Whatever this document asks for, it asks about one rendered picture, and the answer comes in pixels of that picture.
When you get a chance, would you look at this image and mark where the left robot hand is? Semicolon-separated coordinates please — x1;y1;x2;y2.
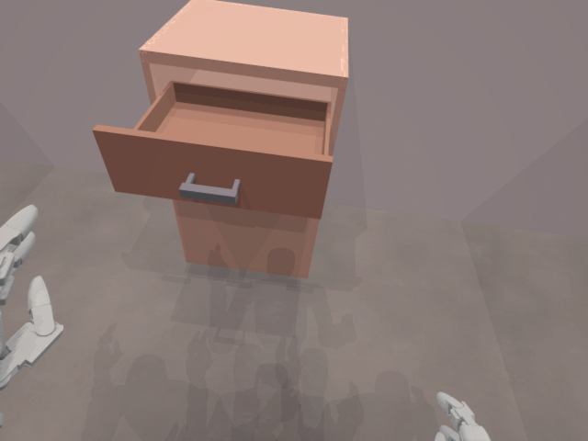
0;205;63;390

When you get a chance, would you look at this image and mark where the right robot hand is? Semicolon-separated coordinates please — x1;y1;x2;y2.
435;392;491;441

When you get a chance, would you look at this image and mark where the cabinet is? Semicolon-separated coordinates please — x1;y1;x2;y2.
139;0;348;278

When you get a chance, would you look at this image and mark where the drawer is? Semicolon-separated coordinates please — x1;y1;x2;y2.
92;80;333;220

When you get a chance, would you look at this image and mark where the handle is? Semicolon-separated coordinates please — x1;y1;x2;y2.
179;173;240;205

